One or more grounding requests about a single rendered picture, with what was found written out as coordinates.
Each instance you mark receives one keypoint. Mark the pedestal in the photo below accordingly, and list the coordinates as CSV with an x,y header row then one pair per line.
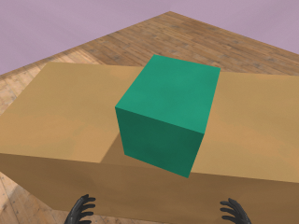
x,y
60,140

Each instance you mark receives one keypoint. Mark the robot left hand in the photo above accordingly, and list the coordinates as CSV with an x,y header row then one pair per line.
x,y
75,215

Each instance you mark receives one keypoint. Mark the robot right hand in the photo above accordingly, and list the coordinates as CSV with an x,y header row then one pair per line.
x,y
240,215

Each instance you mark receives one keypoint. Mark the carton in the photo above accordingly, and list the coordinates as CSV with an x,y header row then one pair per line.
x,y
163,115

